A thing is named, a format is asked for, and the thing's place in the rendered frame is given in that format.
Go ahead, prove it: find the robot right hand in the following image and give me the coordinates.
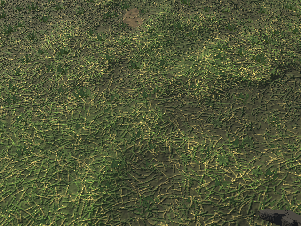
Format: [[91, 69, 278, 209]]
[[259, 209, 301, 226]]

